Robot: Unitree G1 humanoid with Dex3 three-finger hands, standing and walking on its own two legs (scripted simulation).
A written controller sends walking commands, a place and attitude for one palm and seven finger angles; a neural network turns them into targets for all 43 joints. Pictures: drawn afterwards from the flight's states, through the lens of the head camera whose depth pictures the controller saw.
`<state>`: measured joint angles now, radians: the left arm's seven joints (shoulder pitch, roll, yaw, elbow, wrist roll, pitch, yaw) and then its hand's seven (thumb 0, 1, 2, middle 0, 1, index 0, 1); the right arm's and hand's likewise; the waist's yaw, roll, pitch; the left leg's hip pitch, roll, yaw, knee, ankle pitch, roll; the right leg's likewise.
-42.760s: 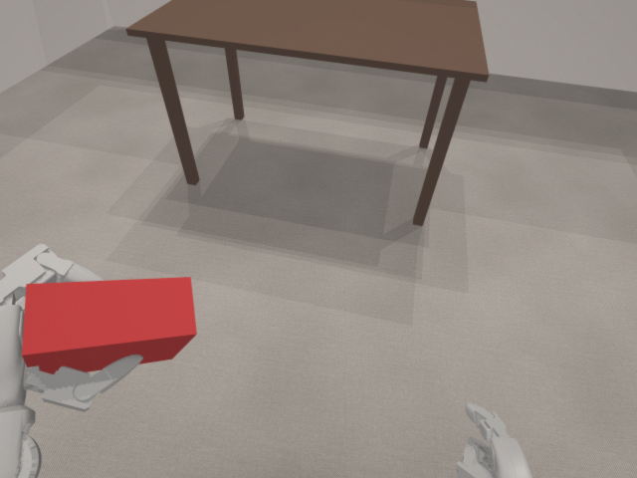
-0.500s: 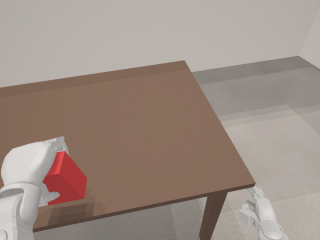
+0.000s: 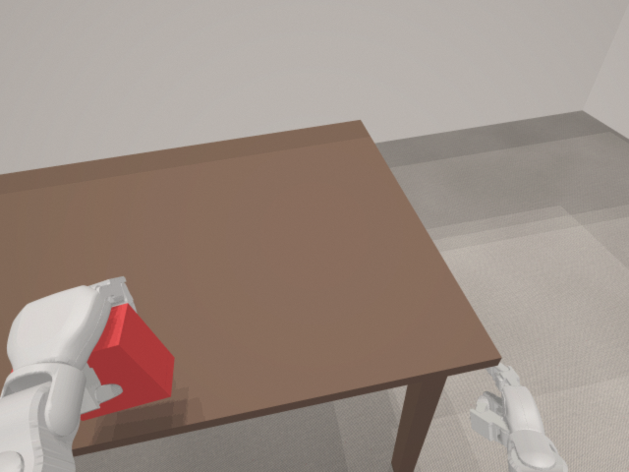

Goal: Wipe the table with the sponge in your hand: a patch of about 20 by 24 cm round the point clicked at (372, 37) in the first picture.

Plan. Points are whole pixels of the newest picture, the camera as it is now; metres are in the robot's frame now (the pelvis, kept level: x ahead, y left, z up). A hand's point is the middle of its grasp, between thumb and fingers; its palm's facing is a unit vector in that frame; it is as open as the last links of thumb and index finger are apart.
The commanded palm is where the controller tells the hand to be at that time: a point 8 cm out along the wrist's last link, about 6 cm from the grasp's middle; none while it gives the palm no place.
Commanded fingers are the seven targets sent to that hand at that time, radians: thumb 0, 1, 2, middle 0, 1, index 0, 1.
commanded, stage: step back with the hand held close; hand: left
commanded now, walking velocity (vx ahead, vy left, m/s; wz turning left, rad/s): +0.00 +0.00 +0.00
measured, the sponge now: (113, 373) +0.18 +0.29 +0.06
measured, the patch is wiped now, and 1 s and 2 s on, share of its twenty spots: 0.95 0.95 0.95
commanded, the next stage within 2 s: stop stepping back and stand still in 1.44 s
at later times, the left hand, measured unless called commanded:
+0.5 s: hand (107, 320) +0.20 +0.27 +0.15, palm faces +0.30 -0.84 -0.46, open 9.8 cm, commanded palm +0.15 +0.30 +0.18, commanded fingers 0.00 0.10 1.30 -1.20 -1.60 -1.20 -1.60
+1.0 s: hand (79, 382) +0.13 +0.25 +0.15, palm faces +0.37 -0.85 -0.38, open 9.8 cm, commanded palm +0.07 +0.30 +0.18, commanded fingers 0.00 0.10 1.30 -1.20 -1.60 -1.20 -1.60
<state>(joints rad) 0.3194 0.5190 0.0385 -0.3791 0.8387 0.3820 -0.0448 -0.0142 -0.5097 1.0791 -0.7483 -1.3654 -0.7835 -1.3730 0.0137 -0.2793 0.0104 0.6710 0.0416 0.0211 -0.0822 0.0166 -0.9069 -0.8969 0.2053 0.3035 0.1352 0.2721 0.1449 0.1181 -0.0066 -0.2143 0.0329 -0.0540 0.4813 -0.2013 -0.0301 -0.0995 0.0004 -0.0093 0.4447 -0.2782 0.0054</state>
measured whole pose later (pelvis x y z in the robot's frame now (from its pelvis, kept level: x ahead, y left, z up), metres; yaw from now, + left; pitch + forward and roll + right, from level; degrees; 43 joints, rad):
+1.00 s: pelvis -0.09 +0.02 -0.03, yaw +0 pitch +1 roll -2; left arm 0.45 0.39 0.33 -0.58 -0.05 -0.13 0.14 -0.02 -0.52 1.08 -0.75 -1.37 -0.79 -1.37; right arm 0.16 -0.24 0.02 0.55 0.01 -0.09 -0.09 0.01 -0.91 -0.90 0.21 0.30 0.21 0.30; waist 0.02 0.02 0.01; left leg -0.57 0.03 -0.06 0.73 -0.32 0.00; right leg -0.45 -0.01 -0.01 0.67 -0.25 0.03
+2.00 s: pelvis -0.32 -0.06 -0.02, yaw -2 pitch +0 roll +0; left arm 0.53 0.38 0.32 -0.55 -0.06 -0.08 0.13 -0.02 -0.52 1.08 -0.75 -1.37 -0.79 -1.38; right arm 0.24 -0.23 0.02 0.61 0.02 -0.07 -0.07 0.02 -0.91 -0.90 0.21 0.30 0.20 0.30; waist -0.04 -0.02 -0.05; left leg -0.30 0.03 0.04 0.65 -0.40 0.05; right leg -0.51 0.00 -0.09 0.71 -0.34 -0.03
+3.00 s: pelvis -0.34 -0.07 +0.00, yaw +0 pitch -1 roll +0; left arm 0.49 0.36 0.30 -0.50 -0.06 -0.11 0.16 -0.02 -0.52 1.08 -0.75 -1.37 -0.79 -1.38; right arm 0.19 -0.19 0.04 0.60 0.01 -0.09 -0.06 0.02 -0.91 -0.90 0.21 0.30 0.21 0.30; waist 0.01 0.01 0.02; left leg -0.20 0.02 0.03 0.50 -0.28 0.00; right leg -0.26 -0.01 -0.07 0.47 -0.20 -0.01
